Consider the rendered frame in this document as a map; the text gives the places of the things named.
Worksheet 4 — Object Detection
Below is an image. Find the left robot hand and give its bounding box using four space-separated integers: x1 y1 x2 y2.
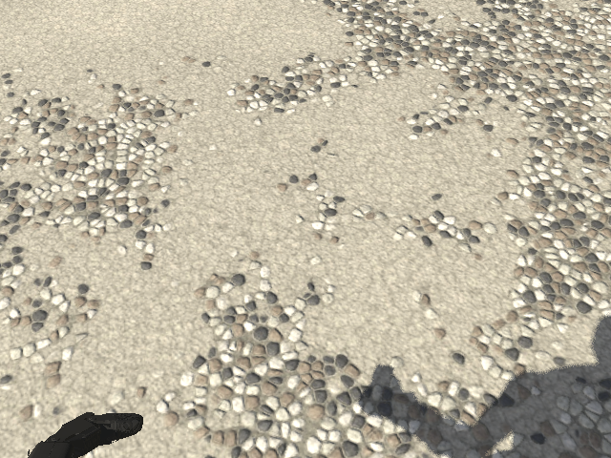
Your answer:
28 412 143 458

